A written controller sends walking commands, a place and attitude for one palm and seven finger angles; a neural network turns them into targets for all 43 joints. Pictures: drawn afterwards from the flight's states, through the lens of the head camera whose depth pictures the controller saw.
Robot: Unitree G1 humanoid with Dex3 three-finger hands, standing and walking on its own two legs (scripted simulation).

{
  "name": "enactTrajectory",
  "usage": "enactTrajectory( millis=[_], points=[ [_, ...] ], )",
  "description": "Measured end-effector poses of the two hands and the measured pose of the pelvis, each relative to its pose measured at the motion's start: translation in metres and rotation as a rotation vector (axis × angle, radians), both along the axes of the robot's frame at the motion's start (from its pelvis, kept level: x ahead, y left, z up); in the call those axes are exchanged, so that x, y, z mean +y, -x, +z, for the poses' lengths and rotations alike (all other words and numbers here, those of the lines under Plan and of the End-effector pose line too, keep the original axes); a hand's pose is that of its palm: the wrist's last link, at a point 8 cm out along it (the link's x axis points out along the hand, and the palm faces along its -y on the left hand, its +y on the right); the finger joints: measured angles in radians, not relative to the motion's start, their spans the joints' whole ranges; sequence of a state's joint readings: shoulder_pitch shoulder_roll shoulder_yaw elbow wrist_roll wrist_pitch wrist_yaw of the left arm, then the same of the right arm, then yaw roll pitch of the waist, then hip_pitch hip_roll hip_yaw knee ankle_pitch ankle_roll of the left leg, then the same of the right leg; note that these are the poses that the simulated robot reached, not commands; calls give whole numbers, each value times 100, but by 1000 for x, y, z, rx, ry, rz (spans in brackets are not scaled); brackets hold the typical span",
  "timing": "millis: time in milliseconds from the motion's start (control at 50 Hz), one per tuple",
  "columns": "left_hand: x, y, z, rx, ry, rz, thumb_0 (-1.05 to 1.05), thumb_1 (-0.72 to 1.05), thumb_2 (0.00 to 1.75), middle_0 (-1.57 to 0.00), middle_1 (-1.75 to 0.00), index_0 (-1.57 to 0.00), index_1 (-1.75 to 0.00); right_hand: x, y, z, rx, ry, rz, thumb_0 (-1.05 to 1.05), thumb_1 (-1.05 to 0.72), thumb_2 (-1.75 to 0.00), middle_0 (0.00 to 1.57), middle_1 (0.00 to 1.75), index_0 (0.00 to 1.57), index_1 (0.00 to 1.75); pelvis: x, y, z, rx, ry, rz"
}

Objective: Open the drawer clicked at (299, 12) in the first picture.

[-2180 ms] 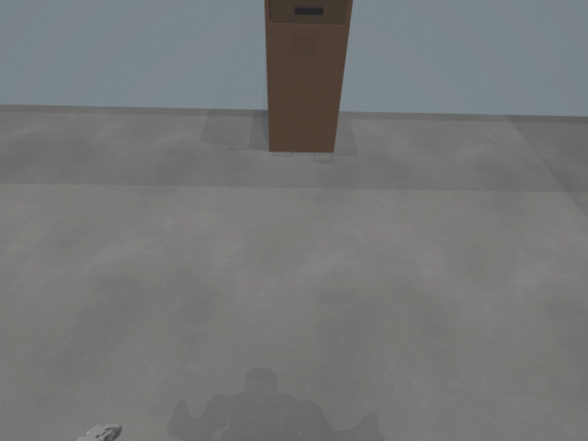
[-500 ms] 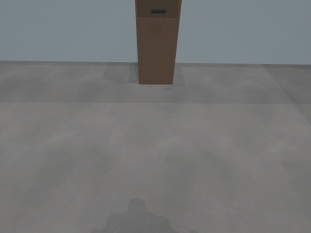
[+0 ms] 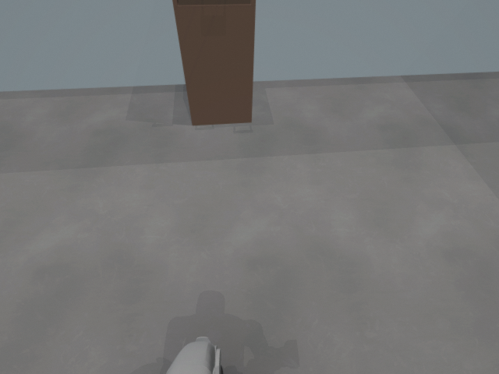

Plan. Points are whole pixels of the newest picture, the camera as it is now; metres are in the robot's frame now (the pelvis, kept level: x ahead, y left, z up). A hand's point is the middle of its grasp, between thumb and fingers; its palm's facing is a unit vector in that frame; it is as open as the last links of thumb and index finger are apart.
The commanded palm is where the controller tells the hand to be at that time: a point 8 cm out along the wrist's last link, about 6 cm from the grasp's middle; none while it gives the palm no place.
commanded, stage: walk to a spot facing it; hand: left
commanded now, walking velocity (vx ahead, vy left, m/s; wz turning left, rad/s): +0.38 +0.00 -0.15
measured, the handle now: out of the picture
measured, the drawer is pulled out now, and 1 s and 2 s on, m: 0.00 0.00 0.00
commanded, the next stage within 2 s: turn to face it in 1.54 s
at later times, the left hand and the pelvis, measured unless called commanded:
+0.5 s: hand (184, 258) +0.36 +0.19 -0.15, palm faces -0.16 -0.97 -0.19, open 7.4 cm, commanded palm none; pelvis +0.22 +0.02 +0.00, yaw -8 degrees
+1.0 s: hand (194, 245) +0.41 +0.18 -0.19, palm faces -0.04 -0.99 -0.15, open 7.3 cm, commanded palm none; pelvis +0.45 +0.00 -0.01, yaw -7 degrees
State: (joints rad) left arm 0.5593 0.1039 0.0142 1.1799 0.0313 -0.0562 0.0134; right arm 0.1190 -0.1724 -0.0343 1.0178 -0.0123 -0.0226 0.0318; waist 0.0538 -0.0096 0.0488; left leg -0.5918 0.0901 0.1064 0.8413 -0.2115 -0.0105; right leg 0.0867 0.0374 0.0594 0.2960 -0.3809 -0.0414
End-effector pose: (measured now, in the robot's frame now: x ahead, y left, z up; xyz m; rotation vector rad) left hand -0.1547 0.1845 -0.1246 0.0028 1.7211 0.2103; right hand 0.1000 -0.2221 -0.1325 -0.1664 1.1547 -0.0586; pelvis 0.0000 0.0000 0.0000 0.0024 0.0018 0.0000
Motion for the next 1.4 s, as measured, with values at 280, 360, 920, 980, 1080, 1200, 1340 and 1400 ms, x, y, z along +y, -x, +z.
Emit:
enactTrajectory(
  millis=[280, 360, 920, 980, 1080, 1200, 1340, 1400],
  points=[
    [90, -289, -26, -352, -55, -191, 1, 91, 89, -20, -30, -20, -30, 27, -61, 4, 2, 67, -183, -2, -95, -90, 20, 30, 20, 30, 40, -125, -2, -21, -9, -92],
    [88, -386, -10, -506, -60, -247, 0, 91, 89, -19, -30, -20, -30, 20, -38, 5, 126, 79, -231, -1, -95, -90, 20, 30, 20, 30, 39, -157, 5, -11, -17, -111],
    [39, -565, -18, -333, -62, -245, -1, 93, 89, -20, -30, -20, -30, -41, -331, 6, 45, 53, -219, 2, -94, -90, 20, 30, 19, 30, -15, -407, 2, -16, 43, -129],
    [45, -564, -32, -255, -30, -205, 0, 92, 89, -20, -30, -20, -30, -36, -391, 11, -14, 85, -170, 1, -93, -90, 19, 30, 19, 30, -4, -441, -6, -20, 54, -126],
    [59, -595, -48, -169, 19, -194, 0, 91, 89, -20, -30, -20, -30, -17, -451, 12, -86, 122, -156, 1, -92, -90, 20, 30, 20, 30, 16, -489, -16, -36, 46, -143],
    [66, -697, -30, -298, 20, -242, 1, 91, 89, -20, -30, -20, -30, 10, -447, 17, 19, 95, -247, 0, -94, -90, 20, 30, 20, 30, 27, -535, 4, -36, 31, -169],
    [59, -811, -16, -412, 3, -312, 0, 91, 89, -20, -30, -20, -30, 35, -420, 10, 188, 31, -358, 0, -93, -90, 20, 30, 20, 30, 24, -589, 11, -32, 12, -216],
    [50, -854, -13, -431, 0, -356, 0, 92, 89, -20, -30, -20, -30, 48, -411, 6, 258, -9, -411, 1, -92, -90, 20, 30, 20, 30, 17, -612, 10, -31, 5, -242]
  ],
)
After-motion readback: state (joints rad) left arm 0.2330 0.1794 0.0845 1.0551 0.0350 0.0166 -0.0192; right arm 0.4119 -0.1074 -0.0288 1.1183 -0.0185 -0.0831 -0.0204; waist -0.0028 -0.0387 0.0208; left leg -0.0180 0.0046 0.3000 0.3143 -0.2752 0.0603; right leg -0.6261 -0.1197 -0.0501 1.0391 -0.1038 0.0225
